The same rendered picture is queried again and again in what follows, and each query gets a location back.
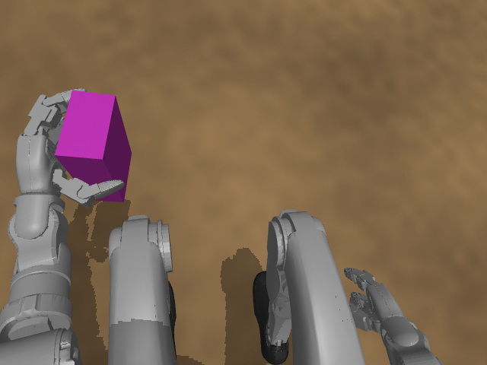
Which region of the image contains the left robot arm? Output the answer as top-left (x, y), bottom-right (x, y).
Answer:
top-left (0, 192), bottom-right (82, 365)

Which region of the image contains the right robot arm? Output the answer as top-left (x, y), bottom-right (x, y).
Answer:
top-left (380, 316), bottom-right (443, 365)

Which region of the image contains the left robot hand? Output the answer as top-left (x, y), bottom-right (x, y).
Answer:
top-left (16, 88), bottom-right (125, 208)

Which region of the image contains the right robot foot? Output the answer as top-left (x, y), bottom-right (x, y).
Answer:
top-left (253, 271), bottom-right (288, 365)

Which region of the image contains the carton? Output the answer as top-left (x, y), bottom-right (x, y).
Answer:
top-left (55, 90), bottom-right (132, 202)

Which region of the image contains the right robot hand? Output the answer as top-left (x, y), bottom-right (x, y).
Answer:
top-left (344, 268), bottom-right (404, 334)

